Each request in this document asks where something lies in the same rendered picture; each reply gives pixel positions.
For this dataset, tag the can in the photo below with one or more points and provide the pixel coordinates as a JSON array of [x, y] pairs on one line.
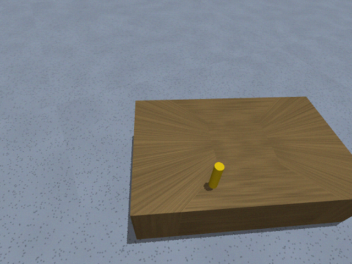
[[216, 175]]

